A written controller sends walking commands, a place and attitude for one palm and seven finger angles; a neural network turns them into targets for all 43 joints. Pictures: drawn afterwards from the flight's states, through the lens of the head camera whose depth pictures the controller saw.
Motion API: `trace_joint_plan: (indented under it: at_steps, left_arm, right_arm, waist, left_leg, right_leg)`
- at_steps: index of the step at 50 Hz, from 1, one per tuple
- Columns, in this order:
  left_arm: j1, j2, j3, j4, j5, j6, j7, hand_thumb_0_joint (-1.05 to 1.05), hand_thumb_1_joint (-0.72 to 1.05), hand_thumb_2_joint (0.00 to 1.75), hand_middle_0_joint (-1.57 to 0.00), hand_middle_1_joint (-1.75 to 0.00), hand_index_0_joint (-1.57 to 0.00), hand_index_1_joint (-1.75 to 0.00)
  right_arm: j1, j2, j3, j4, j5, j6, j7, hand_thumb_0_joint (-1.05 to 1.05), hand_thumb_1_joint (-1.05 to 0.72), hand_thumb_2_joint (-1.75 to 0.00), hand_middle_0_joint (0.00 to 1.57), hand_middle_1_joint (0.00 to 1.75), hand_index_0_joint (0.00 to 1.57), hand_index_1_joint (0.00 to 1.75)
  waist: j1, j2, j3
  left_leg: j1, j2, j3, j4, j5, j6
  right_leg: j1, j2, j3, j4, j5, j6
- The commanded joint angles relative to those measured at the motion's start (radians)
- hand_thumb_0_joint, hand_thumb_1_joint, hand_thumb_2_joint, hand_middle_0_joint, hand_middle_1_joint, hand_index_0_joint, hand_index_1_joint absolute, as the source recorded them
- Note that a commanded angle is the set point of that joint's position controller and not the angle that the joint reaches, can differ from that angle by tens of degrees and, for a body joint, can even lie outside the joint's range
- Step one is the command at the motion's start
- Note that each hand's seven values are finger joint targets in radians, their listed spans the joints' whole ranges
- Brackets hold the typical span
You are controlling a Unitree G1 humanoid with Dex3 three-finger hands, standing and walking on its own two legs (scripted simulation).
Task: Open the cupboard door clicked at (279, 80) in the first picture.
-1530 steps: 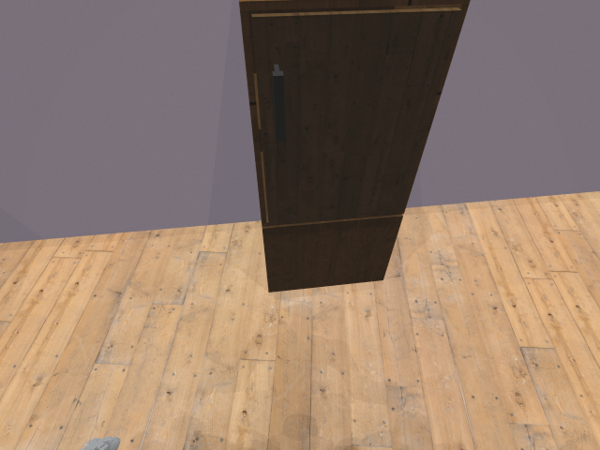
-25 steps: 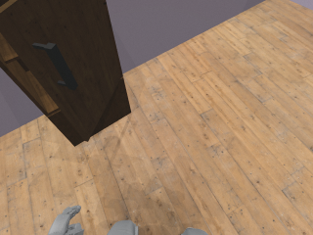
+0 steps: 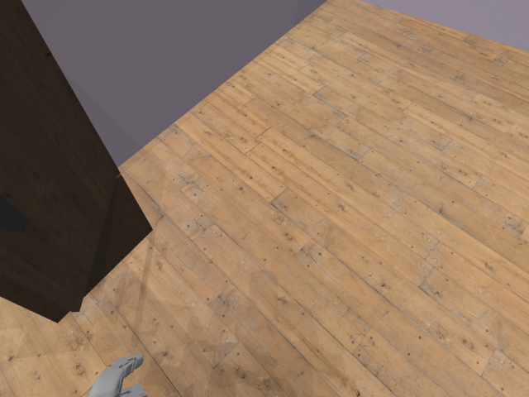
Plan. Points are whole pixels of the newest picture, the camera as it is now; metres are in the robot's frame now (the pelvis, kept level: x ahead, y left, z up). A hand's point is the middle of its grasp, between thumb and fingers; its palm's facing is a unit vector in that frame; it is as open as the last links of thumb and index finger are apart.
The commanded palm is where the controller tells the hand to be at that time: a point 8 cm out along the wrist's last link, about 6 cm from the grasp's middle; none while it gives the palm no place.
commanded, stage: walk to a spot facing it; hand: left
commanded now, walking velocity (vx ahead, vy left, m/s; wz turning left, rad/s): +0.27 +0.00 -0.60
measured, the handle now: out of the picture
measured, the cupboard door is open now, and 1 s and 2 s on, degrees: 37 37 37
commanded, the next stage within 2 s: turn to face it in 1.60 s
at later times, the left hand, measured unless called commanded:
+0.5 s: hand (183, 318) +0.26 +0.17 -0.16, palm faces -0.30 -0.94 -0.16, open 7.4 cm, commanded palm none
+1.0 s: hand (266, 218) +0.49 +0.02 -0.17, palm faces -0.50 -0.85 -0.16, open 7.2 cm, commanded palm none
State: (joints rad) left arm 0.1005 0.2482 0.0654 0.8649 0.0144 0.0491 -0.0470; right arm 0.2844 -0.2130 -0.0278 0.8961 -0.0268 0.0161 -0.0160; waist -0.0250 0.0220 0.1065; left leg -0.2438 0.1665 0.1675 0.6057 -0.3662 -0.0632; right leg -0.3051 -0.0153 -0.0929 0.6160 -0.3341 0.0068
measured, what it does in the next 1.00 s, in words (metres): walks ahead, turning right: right foot, then left foot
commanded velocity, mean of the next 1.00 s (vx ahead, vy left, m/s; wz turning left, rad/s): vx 0.33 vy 0.00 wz -0.47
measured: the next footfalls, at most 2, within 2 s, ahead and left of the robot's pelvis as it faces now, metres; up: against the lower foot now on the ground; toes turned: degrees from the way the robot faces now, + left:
right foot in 0.02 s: +0.03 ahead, -0.12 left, +0.00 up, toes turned -5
left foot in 0.32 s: +0.16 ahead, +0.12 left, +0.00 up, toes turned -7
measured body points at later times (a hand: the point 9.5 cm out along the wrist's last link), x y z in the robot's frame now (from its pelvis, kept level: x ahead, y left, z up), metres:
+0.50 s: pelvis +0.13 -0.01 +0.01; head +0.19 +0.00 +0.46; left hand +0.28 +0.22 -0.14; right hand +0.10 -0.25 -0.12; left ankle +0.12 +0.13 -0.73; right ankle +0.09 -0.13 -0.66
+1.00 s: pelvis +0.35 -0.12 +0.00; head +0.39 -0.12 +0.45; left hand +0.52 +0.06 -0.16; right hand +0.28 -0.37 -0.13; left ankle +0.47 -0.05 -0.73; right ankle +0.22 -0.19 -0.73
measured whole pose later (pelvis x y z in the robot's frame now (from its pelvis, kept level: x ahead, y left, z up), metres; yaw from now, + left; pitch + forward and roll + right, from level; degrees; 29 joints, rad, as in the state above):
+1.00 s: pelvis +0.35 -0.12 +0.00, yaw -32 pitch +1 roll -2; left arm 0.24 0.20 0.07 0.99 0.02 -0.02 -0.03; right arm 0.22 -0.20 -0.04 0.92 -0.03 -0.05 0.02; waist -0.02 -0.01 0.04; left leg -0.40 0.10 0.09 0.58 -0.24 -0.05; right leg -0.16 0.02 -0.01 0.53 -0.39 -0.01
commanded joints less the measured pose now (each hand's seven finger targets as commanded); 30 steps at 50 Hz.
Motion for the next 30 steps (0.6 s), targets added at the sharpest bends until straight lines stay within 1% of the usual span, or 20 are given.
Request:
trace_joint_plan:
  at_steps: [1, 2, 3, 4, 5, 7, 9, 11, 13, 14, 15, 16, 17, 18, 20, 22, 23, 26, 28, 30]
  left_arm:
    - [0.267, 0.29, 0.071, 0.006, -0.002, -0.036, 0.045, 0.0, 0.9, 0.9, -0.2, -0.3, -0.2, -0.3]
    - [0.219, 0.247, 0.069, -0.004, 0.001, -0.035, 0.054, 0.0, 0.9, 0.9, -0.2, -0.3, -0.2, -0.3]
    - [0.153, 0.206, 0.061, -0.015, 0.003, -0.037, 0.057, 0.0, 0.9, 0.9, -0.2, -0.3, -0.2, -0.3]
    - [0.109, 0.175, 0.05, -0.028, 0.005, -0.041, 0.059, 0.0, 0.9, 0.9, -0.2, -0.3, -0.2, -0.3]
    - [0.096, 0.162, 0.05, -0.028, 0.01, -0.049, 0.059, 0.0, 0.9, 0.9, -0.2, -0.3, -0.2, -0.3]
    - [0.112, 0.172, 0.051, -0.019, 0.012, -0.064, 0.051, 0.0, 0.9, 0.9, -0.2, -0.3, -0.2, -0.3]
    - [0.134, 0.185, 0.056, -0.004, 0.013, -0.069, 0.042, 0.0, 0.9, 0.9, -0.2, -0.3, -0.2, -0.3]
    - [0.131, 0.192, 0.061, 0.004, 0.012, -0.069, 0.035, 0.0, 0.9, 0.9, -0.2, -0.3, -0.2, -0.3]
    - [0.088, 0.176, 0.059, 0.002, 0.007, -0.068, 0.03, 0.0, 0.9, 0.9, -0.2, -0.3, -0.2, -0.3]
    - [0.066, 0.14, 0.051, -0.01, 0.003, -0.069, 0.025, 0.0, 0.9, 0.9, -0.2, -0.3, -0.2, -0.3]
    - [0.07, 0.07, 0.036, -0.027, -0.002, -0.068, 0.016, 0.0, 0.9, 0.9, -0.2, -0.3, -0.2, -0.3]
    - [0.014, 0.046, 0.026, -0.076, -0.007, -0.074, 0.009, 0.0, 0.9, 0.9, -0.2, -0.3, -0.2, -0.3]
    - [-0.036, 0.072, 0.032, -0.092, 0.006, -0.082, 0.002, 0.0, 0.9, 0.9, -0.2, -0.3, -0.2, -0.3]
    - [-0.062, 0.065, 0.036, -0.075, 0.013, -0.084, -0.003, 0.0, 0.9, 0.9, -0.2, -0.3, -0.2, -0.3]
    - [-0.032, 0.041, 0.029, -0.048, 0.015, -0.071, -0.022, 0.0, 0.9, 0.9, -0.2, -0.3, -0.2, -0.3]
    - [-0.042, 0.009, 0.012, -0.042, 0.013, -0.059, -0.031, 0.0, 0.9, 0.9, -0.2, -0.3, -0.2, -0.3]
    - [-0.052, 0.001, 0.009, -0.044, 0.01, -0.056, -0.033, 0.0, 0.9, 0.9, -0.2, -0.3, -0.2, -0.3]
    - [-0.085, -0.004, 0.003, -0.049, 0.011, -0.05, -0.034, 0.0, 0.9, 0.9, -0.2, -0.3, -0.2, -0.3]
    - [-0.106, 0.003, 0.006, -0.051, 0.013, -0.049, -0.033, 0.0, 0.9, 0.9, -0.2, -0.3, -0.2, -0.3]
    - [-0.054, 0.029, 0.01, -0.041, 0.014, -0.056, -0.029, 0.0, 0.9, 0.9, -0.2, -0.3, -0.2, -0.3]
  right_arm:
    - [-0.119, -0.137, -0.037, -0.133, 0.017, -0.001, -0.007, 0.0, -0.9, -0.9, 0.2, 0.3, 0.2, 0.3]
    - [-0.158, -0.133, -0.045, -0.128, 0.017, 0.001, -0.006, 0.0, -0.9, -0.9, 0.2, 0.3, 0.2, 0.3]
    - [-0.162, -0.141, -0.05, -0.118, 0.013, -0.002, -0.001, 0.0, -0.9, -0.9, 0.2, 0.3, 0.2, 0.3]
    - [-0.157, -0.139, -0.053, -0.106, 0.008, -0.002, 0.005, 0.0, -0.9, -0.9, 0.2, 0.3, 0.2, 0.3]
    - [-0.136, -0.124, -0.051, -0.093, 0.007, -0.006, 0.012, 0.0, -0.9, -0.9, 0.2, 0.3, 0.2, 0.3]
    - [-0.13, -0.098, -0.047, -0.085, 0.008, -0.013, 0.018, 0.0, -0.9, -0.9, 0.2, 0.3, 0.2, 0.3]
    - [-0.144, -0.089, -0.045, -0.09, 0.01, -0.025, 0.021, 0.0, -0.9, -0.9, 0.2, 0.3, 0.2, 0.3]
    - [-0.129, -0.088, -0.046, -0.092, 0.012, -0.038, 0.022, 0.0, -0.9, -0.9, 0.2, 0.3, 0.2, 0.3]
    - [-0.053, -0.103, -0.046, -0.068, 0.011, -0.053, 0.013, 0.0, -0.9, -0.9, 0.2, 0.3, 0.2, 0.3]
    - [0.027, -0.136, -0.052, -0.038, 0.009, -0.063, 0.003, 0.0, -0.9, -0.9, 0.2, 0.3, 0.2, 0.3]
    - [0.145, -0.232, -0.076, -0.01, -0.004, -0.071, -0.007, 0.0, -0.9, -0.9, 0.2, 0.3, 0.2, 0.3]
    - [0.266, -0.314, -0.086, 0.005, -0.022, -0.077, -0.017, 0.0, -0.9, -0.9, 0.2, 0.3, 0.2, 0.3]
    - [0.231, -0.299, -0.078, -0.008, -0.018, -0.074, -0.014, 0.0, -0.9, -0.9, 0.2, 0.3, 0.2, 0.3]
    - [0.181, -0.254, -0.068, -0.018, -0.018, -0.079, -0.011, 0.0, -0.9, -0.9, 0.2, 0.3, 0.2, 0.3]
    - [0.084, -0.178, -0.043, -0.035, -0.01, -0.085, -0.012, 0.0, -0.9, -0.9, 0.2, 0.3, 0.2, 0.3]
    - [0.121, -0.162, -0.039, -0.01, -0.008, -0.092, -0.014, 0.0, -0.9, -0.9, 0.2, 0.3, 0.2, 0.3]
    - [0.13, -0.17, -0.041, -0.002, -0.009, -0.091, -0.013, 0.0, -0.9, -0.9, 0.2, 0.3, 0.2, 0.3]
    - [0.127, -0.178, -0.046, 0.009, -0.011, -0.084, -0.005, 0.0, -0.9, -0.9, 0.2, 0.3, 0.2, 0.3]
    - [0.135, -0.181, -0.046, 0.018, -0.014, -0.08, -0.001, 0.0, -0.9, -0.9, 0.2, 0.3, 0.2, 0.3]
    - [0.121, -0.188, -0.047, 0.02, -0.014, -0.073, 0.004, 0.0, -0.9, -0.9, 0.2, 0.3, 0.2, 0.3]
  waist:
    - [0.162, -0.315, -0.172]
    - [0.13, -0.285, -0.108]
    - [0.094, -0.283, -0.062]
    - [0.065, -0.25, -0.046]
    - [0.05, -0.212, -0.086]
    - [0.044, -0.156, -0.104]
    - [0.056, -0.166, -0.108]
    - [0.046, -0.178, -0.098]
    - [-0.009, -0.158, -0.085]
    - [-0.049, -0.075, -0.105]
    - [-0.103, 0.192, -0.162]
    - [-0.142, 0.313, -0.18]
    - [-0.122, 0.14, -0.109]
    - [-0.094, 0.102, -0.056]
    - [-0.03, 0.147, -0.009]
    - [-0.028, 0.148, -0.06]
    - [-0.027, 0.137, -0.084]
    - [-0.027, 0.134, -0.068]
    - [-0.027, 0.121, -0.047]
    - [0.013, 0.116, -0.075]
  left_leg:
    - [-0.43, -0.066, -0.093, 0.48, -0.331, -0.012]
    - [-0.474, -0.052, -0.159, 0.553, -0.243, -0.004]
    - [-0.484, -0.039, -0.173, 0.559, -0.166, -0.008]
    - [-0.428, -0.035, -0.17, 0.527, -0.11, -0.014]
    - [-0.359, -0.045, -0.154, 0.47, -0.085, -0.016]
    - [-0.303, -0.074, -0.123, 0.349, -0.063, -0.021]
    - [-0.256, -0.104, -0.105, 0.226, -0.055, -0.018]
    - [-0.189, -0.13, -0.092, 0.122, -0.033, -0.009]
    - [0.012, -0.149, -0.075, -0.06, 0.069, -0.005]
    - [0.202, -0.121, -0.093, -0.165, 0.076, 0.008]
    - [0.376, 0.097, -0.368, -0.272, -0.107, 0.076]
    - [0.415, 0.364, -0.691, -0.394, -0.177, 0.209]
    - [0.313, 0.406, -0.712, -0.408, -0.177, 0.272]
    - [0.245, 0.342, -0.617, -0.403, -0.079, 0.245]
    - [0.19, 0.246, -0.354, -0.386, 0.137, 0.179]
    - [0.249, 0.188, -0.164, -0.339, 0.402, 0.147]
    - [0.235, 0.182, -0.105, -0.329, 0.416, 0.14]
    - [0.175, 0.168, -0.013, -0.342, 0.355, 0.13]
    - [0.143, 0.177, 0.003, -0.334, 0.343, 0.13]
    - [0.149, 0.172, 0.043, -0.226, 0.464, 0.114]
  right_leg:
    - [0.379, -0.416, 0.576, -0.331, 0.264, -0.255]
    - [0.311, -0.344, 0.573, -0.354, 0.06, -0.249]
    - [0.256, -0.305, 0.526, -0.364, 0.019, -0.23]
    - [0.193, -0.268, 0.448, -0.355, 0.059, -0.209]
    - [0.185, -0.24, 0.401, -0.336, 0.106, -0.2]
    - [0.18, -0.219, 0.379, -0.323, 0.151, -0.202]
    - [0.179, -0.204, 0.399, -0.315, 0.106, -0.205]
    - [0.148, -0.187, 0.414, -0.306, 0.05, -0.199]
    - [0.013, -0.141, 0.392, -0.244, 0.013, -0.156]
    - [-0.117, -0.087, 0.351, -0.152, -0.009, -0.114]
    - [-0.292, 0.043, 0.229, 0.117, -0.114, -0.058]
    - [-0.447, 0.078, 0.097, 0.42, -0.302, -0.015]
    - [-0.488, -0.022, 0.157, 0.545, -0.251, -0.024]
    - [-0.5, -0.05, 0.147, 0.619, -0.153, -0.014]
    - [-0.467, -0.101, 0.117, 0.578, -0.039, 0.007]
    - [-0.423, -0.093, 0.07, 0.469, 0.002, 0.015]
    - [-0.371, -0.094, 0.052, 0.386, 0.009, 0.012]
    - [-0.256, -0.063, -0.016, 0.195, 0.06, 0.0]
    - [-0.185, -0.04, -0.045, 0.132, 0.072, -0.012]
    - [-0.06, -0.001, -0.078, 0.058, 0.05, -0.038]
